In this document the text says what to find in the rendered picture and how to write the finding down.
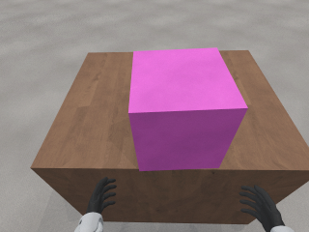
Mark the robot left hand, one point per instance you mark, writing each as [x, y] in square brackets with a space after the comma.
[99, 194]

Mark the left robot forearm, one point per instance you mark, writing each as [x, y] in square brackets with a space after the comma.
[90, 222]

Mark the robot right hand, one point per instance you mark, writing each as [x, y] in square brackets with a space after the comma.
[267, 213]

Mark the pedestal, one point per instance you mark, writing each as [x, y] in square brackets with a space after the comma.
[91, 138]

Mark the carton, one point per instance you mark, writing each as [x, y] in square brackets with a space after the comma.
[184, 108]

